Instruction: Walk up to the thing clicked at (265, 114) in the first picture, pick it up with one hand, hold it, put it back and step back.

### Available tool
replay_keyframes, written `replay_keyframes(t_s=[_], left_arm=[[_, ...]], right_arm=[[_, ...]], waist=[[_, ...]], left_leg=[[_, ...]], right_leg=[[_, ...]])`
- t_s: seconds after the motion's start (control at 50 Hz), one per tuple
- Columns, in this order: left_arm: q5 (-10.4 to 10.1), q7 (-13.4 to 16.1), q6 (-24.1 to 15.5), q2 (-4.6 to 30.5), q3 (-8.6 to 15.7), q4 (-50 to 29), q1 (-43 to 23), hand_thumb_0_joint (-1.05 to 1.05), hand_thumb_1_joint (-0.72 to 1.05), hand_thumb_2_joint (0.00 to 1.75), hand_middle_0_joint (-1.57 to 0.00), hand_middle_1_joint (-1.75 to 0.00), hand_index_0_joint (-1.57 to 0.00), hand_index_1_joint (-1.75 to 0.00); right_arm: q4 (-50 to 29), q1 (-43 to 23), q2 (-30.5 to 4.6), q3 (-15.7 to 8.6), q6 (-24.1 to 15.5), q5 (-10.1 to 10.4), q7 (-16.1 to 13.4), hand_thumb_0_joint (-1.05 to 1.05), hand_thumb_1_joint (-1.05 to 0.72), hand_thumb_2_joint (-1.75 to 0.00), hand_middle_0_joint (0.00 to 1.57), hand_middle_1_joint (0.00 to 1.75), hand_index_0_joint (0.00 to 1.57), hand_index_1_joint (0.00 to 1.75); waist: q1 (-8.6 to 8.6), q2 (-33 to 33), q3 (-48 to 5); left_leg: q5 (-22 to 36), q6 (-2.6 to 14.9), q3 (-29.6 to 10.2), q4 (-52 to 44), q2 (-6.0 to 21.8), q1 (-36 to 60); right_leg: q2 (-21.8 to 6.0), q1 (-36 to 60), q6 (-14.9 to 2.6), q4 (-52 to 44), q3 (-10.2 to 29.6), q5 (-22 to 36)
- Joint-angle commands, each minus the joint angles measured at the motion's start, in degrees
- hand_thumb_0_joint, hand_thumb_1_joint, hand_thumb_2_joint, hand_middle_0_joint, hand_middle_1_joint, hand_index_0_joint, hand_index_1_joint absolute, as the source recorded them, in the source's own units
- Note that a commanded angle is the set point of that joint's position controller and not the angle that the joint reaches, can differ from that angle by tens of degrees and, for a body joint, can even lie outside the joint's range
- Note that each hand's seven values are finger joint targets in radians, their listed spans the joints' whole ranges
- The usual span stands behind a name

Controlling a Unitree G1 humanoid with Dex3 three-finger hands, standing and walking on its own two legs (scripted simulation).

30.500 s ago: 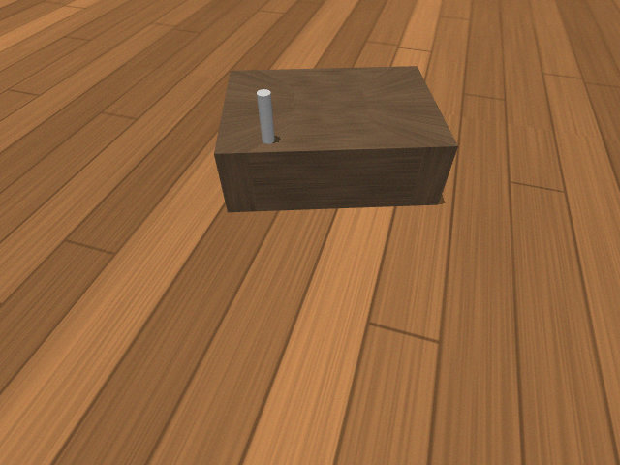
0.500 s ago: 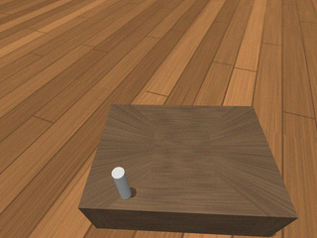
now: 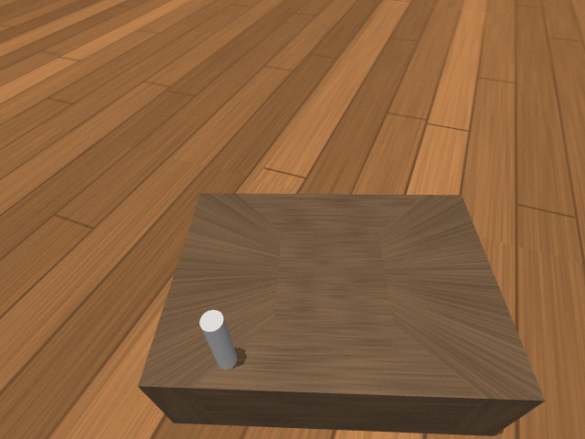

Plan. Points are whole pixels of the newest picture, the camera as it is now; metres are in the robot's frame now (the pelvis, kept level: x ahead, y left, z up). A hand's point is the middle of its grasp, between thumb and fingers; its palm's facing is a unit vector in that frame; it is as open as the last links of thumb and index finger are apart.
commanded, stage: stand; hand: left
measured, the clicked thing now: (220, 341) +0.42 +0.21 -0.35
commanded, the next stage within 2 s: step back in 1.92 s
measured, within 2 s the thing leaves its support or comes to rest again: neither
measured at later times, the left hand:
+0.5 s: hand out of the picture +0.08 +0.25 -0.15, palm faces -0.01 -0.94 -0.35, open 7.4 cm
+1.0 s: hand out of the picture +0.09 +0.25 -0.15, palm faces -0.01 -0.93 -0.36, open 7.4 cm
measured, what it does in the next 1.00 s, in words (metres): stands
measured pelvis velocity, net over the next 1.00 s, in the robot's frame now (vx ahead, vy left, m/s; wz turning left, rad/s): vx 0.01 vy -0.01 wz -0.01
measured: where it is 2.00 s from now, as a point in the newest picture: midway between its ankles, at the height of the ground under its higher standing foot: outside the picture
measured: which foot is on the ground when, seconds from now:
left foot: down 0.00-1.00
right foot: down 0.00-1.00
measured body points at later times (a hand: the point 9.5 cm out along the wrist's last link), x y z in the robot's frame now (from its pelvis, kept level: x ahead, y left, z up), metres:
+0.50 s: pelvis +0.01 -0.01 +0.00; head +0.01 -0.02 +0.45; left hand +0.08 +0.30 -0.13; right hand +0.07 -0.30 -0.14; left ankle -0.02 +0.15 -0.75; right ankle +0.02 -0.11 -0.75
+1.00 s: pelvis +0.01 -0.01 +0.00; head +0.01 -0.02 +0.45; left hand +0.09 +0.30 -0.13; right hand +0.08 -0.30 -0.14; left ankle -0.02 +0.15 -0.75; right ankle +0.02 -0.11 -0.75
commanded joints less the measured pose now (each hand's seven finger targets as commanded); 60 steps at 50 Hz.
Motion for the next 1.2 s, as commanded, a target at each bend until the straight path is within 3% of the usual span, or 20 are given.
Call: replay_keyframes(t_s=[0.0,0.04,0.08,0.1,0.18,0.22,0.36,0.4,0.66,0.86,0.9,0.92,1.08,1.18], left_arm=[[0.2,0.6,-1.3,12.7,2.2,-3.2,-2.8,0.00,0.90,0.90,-0.20,-0.30,-0.20,-0.30],[0.3,0.6,-1.3,12.8,2.2,-3.3,-3.1,0.00,0.90,0.90,-0.20,-0.30,-0.20,-0.30],[0.2,0.6,-1.4,12.7,2.1,-3.4,-2.7,0.00,0.90,0.90,-0.20,-0.30,-0.20,-0.30],[0.1,0.6,-1.3,13.2,2.3,-3.4,-3.1,0.00,0.90,0.90,-0.20,-0.30,-0.20,-0.30],[0.1,0.5,-1.5,12.9,2.2,-3.7,-3.4,0.00,0.90,0.90,-0.20,-0.30,-0.20,-0.30],[0.1,0.5,-1.4,12.6,2.0,-3.4,-2.9,0.00,0.90,0.90,-0.20,-0.30,-0.20,-0.30],[0.0,0.6,-1.4,13.3,2.3,-3.7,-3.4,0.00,0.90,0.90,-0.20,-0.30,-0.20,-0.30],[0.0,0.5,-1.6,12.9,2.1,-3.7,-2.8,0.00,0.90,0.90,-0.20,-0.30,-0.20,-0.30],[-0.1,0.4,-1.5,12.9,2.3,-3.9,-3.3,0.00,0.90,0.90,-0.20,-0.30,-0.20,-0.30],[-0.1,0.4,-1.4,13.2,2.4,-3.8,-3.4,0.00,0.90,0.90,-0.20,-0.30,-0.20,-0.30],[-0.1,0.4,-1.5,12.9,2.2,-4.0,-3.1,0.00,0.90,0.90,-0.20,-0.30,-0.20,-0.30],[-0.1,0.4,-1.5,13.0,2.2,-3.9,-3.1,0.00,0.90,0.90,-0.20,-0.30,-0.20,-0.30],[-0.1,0.4,-1.7,13.2,2.3,-4.1,-2.9,0.00,0.90,0.90,-0.20,-0.30,-0.20,-0.30],[-0.1,0.5,-1.6,13.4,2.4,-4.0,-3.0,0.00,0.90,0.90,-0.20,-0.30,-0.20,-0.30]], right_arm=[[-3.5,-2.3,-11.2,-2.2,-1.1,-0.2,-1.0,0.00,-0.90,-0.90,0.20,0.30,0.20,0.30],[-3.7,-2.3,-11.3,-2.3,-0.9,-0.2,-0.9,0.00,-0.90,-0.90,0.20,0.30,0.20,0.30],[-3.7,-2.2,-11.4,-2.3,-1.1,-0.2,-0.9,0.00,-0.90,-0.90,0.20,0.30,0.20,0.30],[-3.5,-2.0,-10.9,-2.2,-1.0,-0.1,-0.9,0.00,-0.90,-0.90,0.20,0.30,0.20,0.30],[-3.5,-2.1,-11.1,-2.1,-1.2,-0.2,-1.0,0.00,-0.90,-0.90,0.20,0.30,0.20,0.30],[-3.3,-2.0,-11.0,-2.1,-1.0,-0.2,-0.9,0.00,-0.90,-0.90,0.20,0.30,0.20,0.30],[-3.3,-1.5,-11.1,-2.2,-0.9,-0.2,-0.8,0.00,-0.90,-0.90,0.20,0.30,0.20,0.30],[-3.4,-2.2,-11.4,-2.3,-1.0,-0.2,-0.8,0.00,-0.90,-0.90,0.20,0.30,0.20,0.30],[-3.4,-2.1,-11.4,-2.1,-1.3,-0.2,-1.0,0.00,-0.90,-0.90,0.20,0.30,0.20,0.30],[-3.3,-1.8,-11.0,-2.0,-1.2,-0.1,-0.9,0.00,-0.90,-0.90,0.20,0.30,0.20,0.30],[-3.4,-2.3,-11.5,-2.2,-1.2,-0.1,-0.9,0.00,-0.90,-0.90,0.20,0.30,0.20,0.30],[-3.2,-1.9,-11.2,-2.2,-1.2,0.0,-0.9,0.00,-0.90,-0.90,0.20,0.30,0.20,0.30],[-3.5,-2.5,-11.3,-2.3,-1.2,-0.1,-0.8,0.00,-0.90,-0.90,0.20,0.30,0.20,0.30],[-3.4,-2.0,-11.0,-2.2,-1.1,-0.1,-0.7,0.00,-0.90,-0.90,0.20,0.30,0.20,0.30]], waist=[[0.00,-1.1,-1.1],[-0.14,-1.4,-1.4],[-0.18,-1.0,-3.1],[-0.28,-1.9,-2.0],[-0.25,-1.2,-3.7],[-0.02,-2.0,-1.6],[-0.49,-1.8,-1.8],[-0.19,-0.6,-3.3],[-0.32,-0.8,-3.6],[-0.43,-2.2,-2.9],[-0.49,-1.8,-3.5],[-0.43,-1.6,-2.2],[-0.44,-1.6,-3.5],[-0.49,-1.8,-2.0]], left_leg=[[4.7,2.30,-3.4,-3.9,5.2,-4.7],[4.4,2.49,-3.2,-3.7,5.2,-4.8],[6.0,2.56,-3.0,-3.1,5.3,-3.5],[5.2,2.29,-3.1,-3.6,5.2,-4.2],[8.0,2.26,-2.9,-3.3,5.5,-3.0],[5.6,2.29,-2.9,-3.6,5.4,-4.2],[4.7,2.21,-2.6,-3.3,5.2,-4.7],[6.7,2.48,-2.6,-2.9,5.5,-3.2],[9.3,2.06,-2.5,-3.4,5.8,-2.6],[7.8,2.01,-2.2,-3.7,5.9,-2.4],[8.1,2.15,-2.1,-3.2,5.9,-1.9],[6.6,1.98,-2.2,-3.7,5.7,-2.9],[7.6,2.22,-1.9,-3.1,5.8,-1.9],[5.3,2.31,-2.1,-3.9,5.8,-3.3]], right_leg=[[-6.1,2.1,-0.86,-3.6,6.4,1.8],[-6.2,2.3,-0.85,-4.1,6.7,0.6],[-6.4,3.0,-0.92,-3.4,6.8,4.4],[-6.3,2.3,-0.95,-3.5,6.8,2.7],[-6.5,3.6,-1.14,-2.3,6.8,7.5],[-6.2,2.4,-0.80,-3.4,6.7,3.9],[-6.4,2.9,-1.09,-3.8,7.3,3.0],[-6.6,3.4,-1.11,-3.2,7.1,6.9],[-6.3,3.8,-1.19,-2.0,6.6,10.0],[-6.2,3.5,-1.09,-2.9,6.8,7.6],[-6.4,3.3,-1.13,-2.9,7.0,9.4],[-6.1,3.1,-1.09,-3.3,6.9,7.1],[-6.4,3.6,-1.16,-3.0,7.1,9.5],[-6.2,3.0,-1.08,-3.6,7.2,5.8]])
